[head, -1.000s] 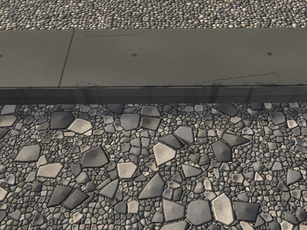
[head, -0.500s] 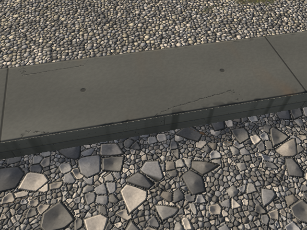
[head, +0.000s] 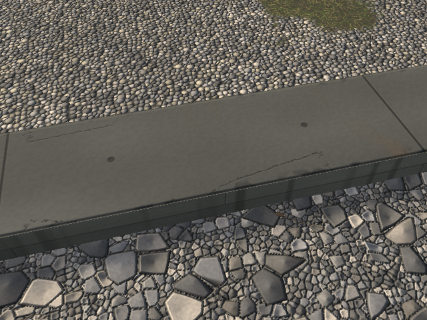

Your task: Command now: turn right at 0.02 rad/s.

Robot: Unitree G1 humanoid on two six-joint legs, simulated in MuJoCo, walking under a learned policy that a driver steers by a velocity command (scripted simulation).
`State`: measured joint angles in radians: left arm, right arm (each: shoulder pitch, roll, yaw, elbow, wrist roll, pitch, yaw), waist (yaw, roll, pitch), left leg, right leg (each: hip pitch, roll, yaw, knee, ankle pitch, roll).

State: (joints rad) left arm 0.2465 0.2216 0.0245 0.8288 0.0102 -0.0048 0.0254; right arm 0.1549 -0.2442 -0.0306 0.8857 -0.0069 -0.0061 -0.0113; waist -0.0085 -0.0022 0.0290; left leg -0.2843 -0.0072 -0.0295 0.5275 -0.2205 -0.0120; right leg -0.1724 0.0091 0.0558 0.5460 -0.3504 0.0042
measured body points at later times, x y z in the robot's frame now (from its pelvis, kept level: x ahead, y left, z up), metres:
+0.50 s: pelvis +0.01 -0.01 +0.00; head +0.01 -0.01 +0.45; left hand +0.04 +0.25 -0.14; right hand +0.08 -0.27 -0.14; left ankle +0.04 +0.13 -0.73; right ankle -0.03 -0.12 -0.73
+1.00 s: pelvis +0.00 -0.01 +0.00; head +0.01 -0.01 +0.45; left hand -0.01 +0.23 -0.15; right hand +0.05 -0.26 -0.15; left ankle +0.04 +0.13 -0.73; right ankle -0.03 -0.12 -0.73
